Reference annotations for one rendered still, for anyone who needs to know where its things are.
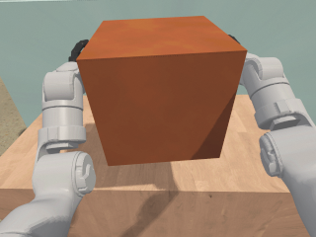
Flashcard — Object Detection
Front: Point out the left robot upper arm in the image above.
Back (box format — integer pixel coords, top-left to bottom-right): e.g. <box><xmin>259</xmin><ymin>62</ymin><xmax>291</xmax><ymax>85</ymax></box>
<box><xmin>0</xmin><ymin>151</ymin><xmax>96</xmax><ymax>237</ymax></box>

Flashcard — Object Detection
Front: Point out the carton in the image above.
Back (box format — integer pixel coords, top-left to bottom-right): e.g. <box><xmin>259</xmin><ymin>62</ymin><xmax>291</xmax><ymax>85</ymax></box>
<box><xmin>76</xmin><ymin>16</ymin><xmax>248</xmax><ymax>166</ymax></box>

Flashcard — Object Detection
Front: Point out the right robot upper arm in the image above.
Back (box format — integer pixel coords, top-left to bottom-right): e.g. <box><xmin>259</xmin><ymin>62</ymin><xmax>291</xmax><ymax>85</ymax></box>
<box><xmin>259</xmin><ymin>124</ymin><xmax>316</xmax><ymax>237</ymax></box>

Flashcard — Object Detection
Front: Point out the robot right forearm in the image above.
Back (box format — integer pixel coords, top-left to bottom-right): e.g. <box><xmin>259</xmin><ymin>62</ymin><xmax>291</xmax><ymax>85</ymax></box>
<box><xmin>239</xmin><ymin>52</ymin><xmax>316</xmax><ymax>131</ymax></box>

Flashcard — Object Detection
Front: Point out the left robot hand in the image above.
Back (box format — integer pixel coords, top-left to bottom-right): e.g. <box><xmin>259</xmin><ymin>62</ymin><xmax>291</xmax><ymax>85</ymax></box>
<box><xmin>68</xmin><ymin>39</ymin><xmax>88</xmax><ymax>62</ymax></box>

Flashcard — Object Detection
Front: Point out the robot left forearm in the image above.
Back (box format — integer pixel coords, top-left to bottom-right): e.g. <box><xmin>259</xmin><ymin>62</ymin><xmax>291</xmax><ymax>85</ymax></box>
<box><xmin>32</xmin><ymin>61</ymin><xmax>87</xmax><ymax>194</ymax></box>

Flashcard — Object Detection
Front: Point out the pedestal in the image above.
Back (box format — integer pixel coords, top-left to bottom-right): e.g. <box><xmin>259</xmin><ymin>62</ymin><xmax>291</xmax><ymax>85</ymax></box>
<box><xmin>0</xmin><ymin>95</ymin><xmax>310</xmax><ymax>237</ymax></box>

